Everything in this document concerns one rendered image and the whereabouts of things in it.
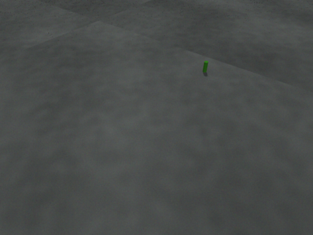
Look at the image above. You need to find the can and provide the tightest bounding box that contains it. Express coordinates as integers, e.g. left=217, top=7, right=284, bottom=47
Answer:
left=203, top=61, right=208, bottom=72

